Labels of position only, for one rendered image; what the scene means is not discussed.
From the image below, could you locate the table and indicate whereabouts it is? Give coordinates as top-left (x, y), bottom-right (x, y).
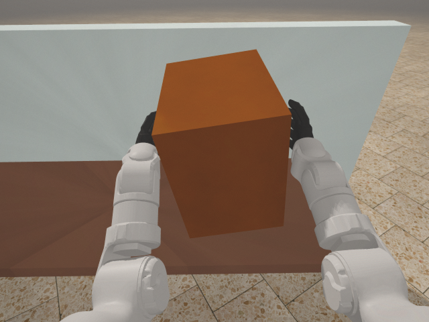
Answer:
top-left (0, 158), bottom-right (331, 277)

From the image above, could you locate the right robot hand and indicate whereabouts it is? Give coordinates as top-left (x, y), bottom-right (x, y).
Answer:
top-left (288, 99), bottom-right (314, 149)

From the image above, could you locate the left robot hand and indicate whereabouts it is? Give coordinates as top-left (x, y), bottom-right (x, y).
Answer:
top-left (135, 111), bottom-right (156, 146)

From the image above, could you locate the robot left upper arm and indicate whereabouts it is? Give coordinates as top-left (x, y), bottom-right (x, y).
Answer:
top-left (59, 256), bottom-right (170, 322)

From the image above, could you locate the left robot forearm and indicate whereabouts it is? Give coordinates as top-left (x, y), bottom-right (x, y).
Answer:
top-left (92, 143), bottom-right (161, 305)

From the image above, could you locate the right robot forearm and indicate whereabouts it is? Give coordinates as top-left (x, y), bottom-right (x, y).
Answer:
top-left (290, 138), bottom-right (408, 294)

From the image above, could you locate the carton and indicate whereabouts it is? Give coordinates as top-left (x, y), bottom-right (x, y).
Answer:
top-left (151, 50), bottom-right (292, 238)

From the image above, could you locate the robot right upper arm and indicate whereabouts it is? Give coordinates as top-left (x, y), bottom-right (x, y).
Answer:
top-left (321, 248), bottom-right (429, 322)

